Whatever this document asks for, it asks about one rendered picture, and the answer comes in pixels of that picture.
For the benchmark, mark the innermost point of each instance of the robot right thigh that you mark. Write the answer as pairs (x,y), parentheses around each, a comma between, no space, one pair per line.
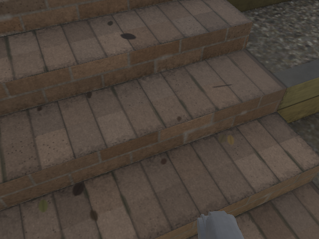
(217,225)

